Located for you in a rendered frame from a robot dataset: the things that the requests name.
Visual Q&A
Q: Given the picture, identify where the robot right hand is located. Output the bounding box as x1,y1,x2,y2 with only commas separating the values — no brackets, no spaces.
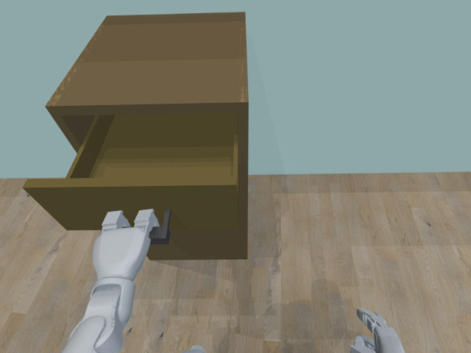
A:
350,307,405,353

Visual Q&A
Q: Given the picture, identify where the handle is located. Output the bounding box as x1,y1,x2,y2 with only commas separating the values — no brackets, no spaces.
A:
100,209,171,244

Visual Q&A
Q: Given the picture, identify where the robot left hand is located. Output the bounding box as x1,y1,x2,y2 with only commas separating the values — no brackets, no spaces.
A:
92,209,160,281

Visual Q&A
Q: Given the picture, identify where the left robot shin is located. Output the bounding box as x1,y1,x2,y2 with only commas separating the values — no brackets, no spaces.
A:
190,346,205,352

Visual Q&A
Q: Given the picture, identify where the cabinet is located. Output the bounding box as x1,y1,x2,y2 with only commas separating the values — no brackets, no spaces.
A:
45,12,249,260

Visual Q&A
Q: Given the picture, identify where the drawer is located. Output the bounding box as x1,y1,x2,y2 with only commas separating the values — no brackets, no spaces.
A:
22,113,239,230

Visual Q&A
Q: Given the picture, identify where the left robot forearm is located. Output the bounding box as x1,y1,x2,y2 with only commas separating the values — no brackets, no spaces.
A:
61,277,135,353

